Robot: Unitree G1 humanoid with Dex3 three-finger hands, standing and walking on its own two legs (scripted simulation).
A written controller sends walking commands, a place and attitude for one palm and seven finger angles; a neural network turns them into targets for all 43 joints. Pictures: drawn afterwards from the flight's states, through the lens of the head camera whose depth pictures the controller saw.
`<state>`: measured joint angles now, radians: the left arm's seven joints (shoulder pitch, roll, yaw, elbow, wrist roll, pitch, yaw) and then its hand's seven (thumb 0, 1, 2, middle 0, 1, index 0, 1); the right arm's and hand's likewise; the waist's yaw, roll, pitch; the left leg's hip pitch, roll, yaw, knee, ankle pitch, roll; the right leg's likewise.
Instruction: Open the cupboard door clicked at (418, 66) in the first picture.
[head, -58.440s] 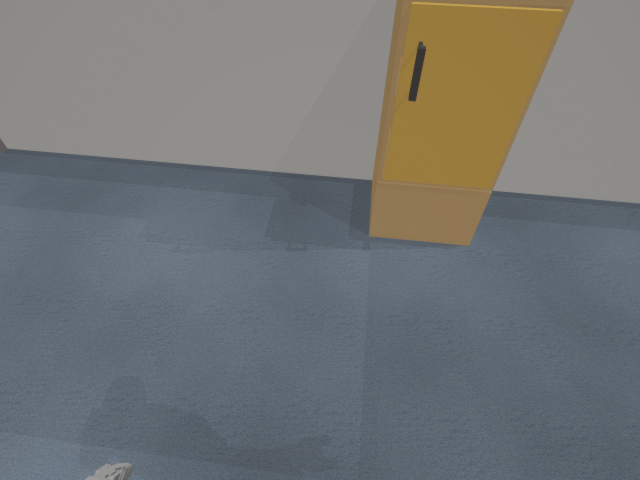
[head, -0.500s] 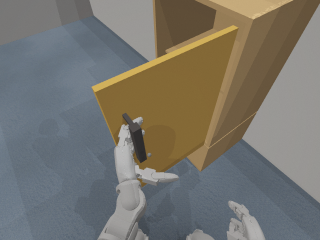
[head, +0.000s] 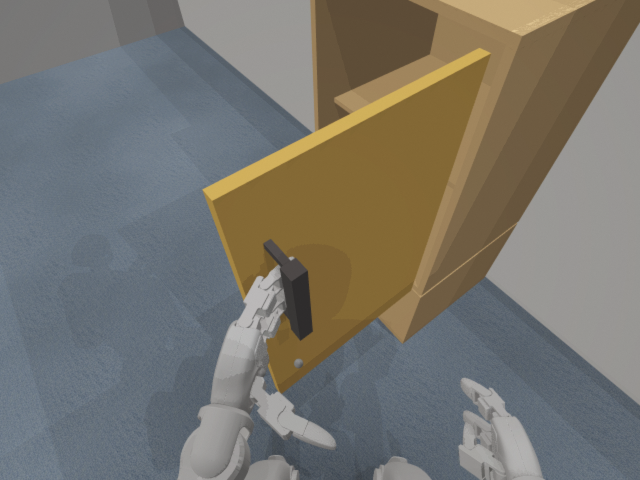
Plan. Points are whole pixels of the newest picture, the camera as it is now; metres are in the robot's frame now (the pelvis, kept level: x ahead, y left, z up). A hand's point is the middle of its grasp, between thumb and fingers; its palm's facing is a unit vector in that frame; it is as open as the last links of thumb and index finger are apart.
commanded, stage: slide the hand sideways off the handle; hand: left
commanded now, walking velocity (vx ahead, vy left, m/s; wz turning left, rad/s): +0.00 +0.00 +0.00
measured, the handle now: (288, 292) +0.33 +0.06 +0.06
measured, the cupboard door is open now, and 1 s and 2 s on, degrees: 92 92 92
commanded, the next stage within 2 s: draw the hand back to the body in 0.68 s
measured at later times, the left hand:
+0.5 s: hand (255, 392) +0.21 +0.08 +0.06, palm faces -0.09 -1.00 -0.03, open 16.3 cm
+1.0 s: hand (204, 404) +0.19 +0.12 +0.09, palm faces -0.08 -0.99 -0.09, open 16.3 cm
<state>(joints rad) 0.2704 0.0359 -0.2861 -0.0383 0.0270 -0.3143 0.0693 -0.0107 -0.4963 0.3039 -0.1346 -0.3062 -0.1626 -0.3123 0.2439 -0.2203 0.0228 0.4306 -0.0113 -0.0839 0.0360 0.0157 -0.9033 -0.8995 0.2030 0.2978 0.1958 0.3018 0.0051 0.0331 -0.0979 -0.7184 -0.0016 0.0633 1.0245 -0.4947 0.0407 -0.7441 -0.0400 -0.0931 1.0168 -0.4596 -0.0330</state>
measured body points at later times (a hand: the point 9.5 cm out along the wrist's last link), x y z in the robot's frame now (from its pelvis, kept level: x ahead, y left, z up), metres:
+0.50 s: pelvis +0.01 -0.01 -0.01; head +0.07 -0.03 +0.44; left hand +0.21 +0.14 +0.06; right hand +0.20 -0.23 -0.09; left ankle +0.01 +0.09 -0.67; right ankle +0.03 -0.10 -0.67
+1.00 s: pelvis +0.00 -0.01 -0.01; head +0.04 -0.03 +0.44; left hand +0.19 +0.18 +0.10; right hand +0.19 -0.23 -0.08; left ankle +0.01 +0.09 -0.67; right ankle +0.03 -0.10 -0.67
